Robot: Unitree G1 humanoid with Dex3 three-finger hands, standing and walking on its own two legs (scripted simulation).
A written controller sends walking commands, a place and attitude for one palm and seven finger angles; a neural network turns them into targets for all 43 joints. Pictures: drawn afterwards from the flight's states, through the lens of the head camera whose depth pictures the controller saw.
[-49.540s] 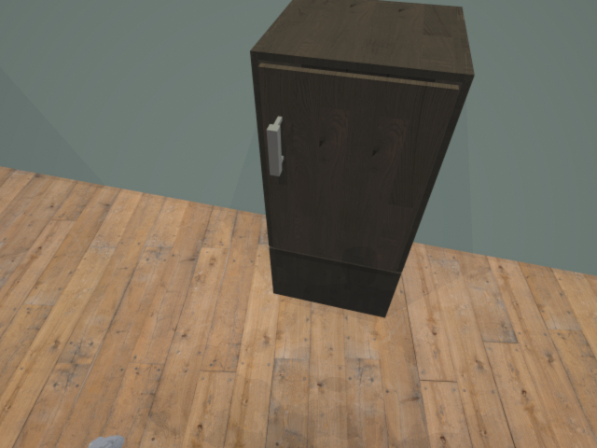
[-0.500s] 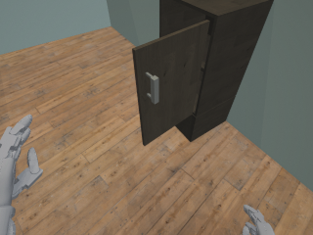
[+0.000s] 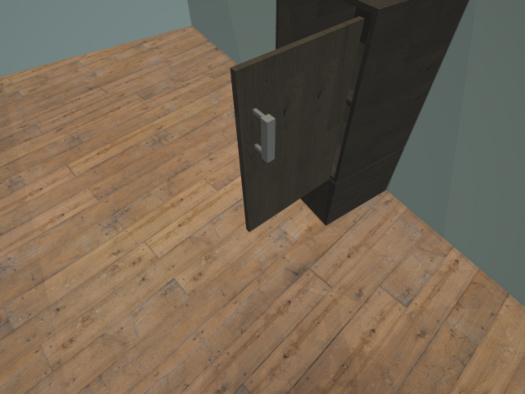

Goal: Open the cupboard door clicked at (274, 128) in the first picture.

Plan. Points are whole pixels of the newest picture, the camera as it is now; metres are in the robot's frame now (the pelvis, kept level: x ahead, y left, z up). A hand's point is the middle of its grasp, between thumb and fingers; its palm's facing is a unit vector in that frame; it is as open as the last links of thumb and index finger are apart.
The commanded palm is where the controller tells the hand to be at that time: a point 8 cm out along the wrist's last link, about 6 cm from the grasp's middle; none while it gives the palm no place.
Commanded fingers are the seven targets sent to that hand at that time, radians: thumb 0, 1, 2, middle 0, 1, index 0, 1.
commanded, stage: let the arm hang, fingers relaxed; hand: left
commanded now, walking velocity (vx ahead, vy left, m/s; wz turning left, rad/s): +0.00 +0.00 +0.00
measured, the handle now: (262, 135) +0.67 +0.05 -0.03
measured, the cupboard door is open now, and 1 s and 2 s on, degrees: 96 96 96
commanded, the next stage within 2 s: look to check the result in 0.56 s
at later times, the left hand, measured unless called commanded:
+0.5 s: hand out of the picture +0.06 +0.20 -0.17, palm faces -0.01 -0.97 -0.23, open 7.4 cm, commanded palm none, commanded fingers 0.00 0.90 0.90 -0.20 -0.30 -0.20 -0.30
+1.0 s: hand out of the picture +0.06 +0.22 -0.16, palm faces -0.02 -0.95 -0.30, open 7.4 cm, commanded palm none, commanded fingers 0.00 0.90 0.90 -0.20 -0.30 -0.20 -0.30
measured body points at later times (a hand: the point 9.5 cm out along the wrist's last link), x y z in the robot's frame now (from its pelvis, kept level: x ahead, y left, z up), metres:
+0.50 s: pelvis +0.01 +0.01 +0.00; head +0.01 +0.00 +0.45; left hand +0.06 +0.25 -0.15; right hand +0.02 -0.23 -0.16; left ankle +0.04 +0.11 -0.74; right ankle +0.02 -0.07 -0.74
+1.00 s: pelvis +0.03 +0.00 +0.01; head +0.04 -0.01 +0.45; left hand +0.07 +0.27 -0.14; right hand +0.06 -0.26 -0.15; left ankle +0.04 +0.11 -0.74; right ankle +0.02 -0.07 -0.74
